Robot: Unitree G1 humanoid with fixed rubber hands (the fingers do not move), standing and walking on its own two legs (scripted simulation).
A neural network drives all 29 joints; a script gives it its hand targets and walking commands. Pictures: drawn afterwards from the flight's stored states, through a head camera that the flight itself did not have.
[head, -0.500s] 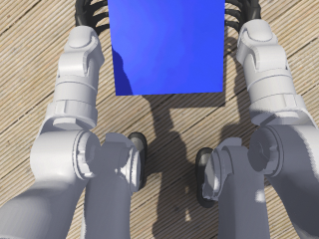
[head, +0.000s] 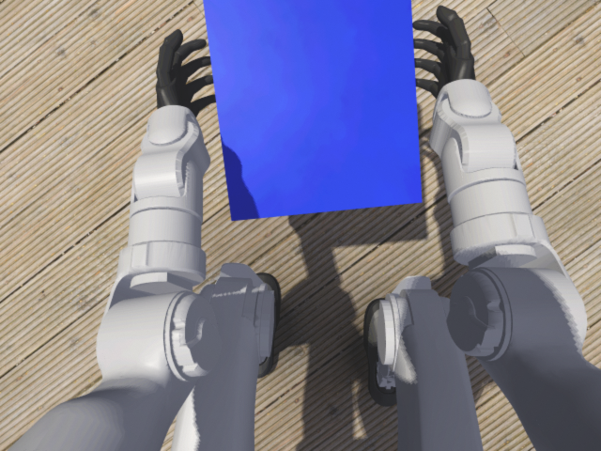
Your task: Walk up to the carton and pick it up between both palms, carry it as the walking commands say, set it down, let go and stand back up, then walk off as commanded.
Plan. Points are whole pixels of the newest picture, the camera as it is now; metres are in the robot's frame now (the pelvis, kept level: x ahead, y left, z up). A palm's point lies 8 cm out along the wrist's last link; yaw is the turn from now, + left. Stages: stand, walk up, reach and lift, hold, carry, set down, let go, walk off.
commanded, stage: reach and lift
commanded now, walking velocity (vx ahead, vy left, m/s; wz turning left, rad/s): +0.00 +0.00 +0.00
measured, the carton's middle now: (314, 103) +0.54 +0.04 -0.18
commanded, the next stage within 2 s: none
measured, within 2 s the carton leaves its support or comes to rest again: neither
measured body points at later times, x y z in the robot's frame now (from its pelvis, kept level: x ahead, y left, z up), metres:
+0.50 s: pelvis +0.00 +0.00 +0.04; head +0.28 +0.01 +0.40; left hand +0.49 +0.19 -0.04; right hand +0.53 -0.11 -0.04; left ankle +0.13 +0.13 -0.39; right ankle +0.10 -0.12 -0.39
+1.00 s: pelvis +0.01 +0.00 +0.10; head +0.25 +0.00 +0.49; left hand +0.47 +0.19 +0.04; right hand +0.51 -0.12 +0.04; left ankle +0.13 +0.13 -0.39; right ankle +0.10 -0.12 -0.39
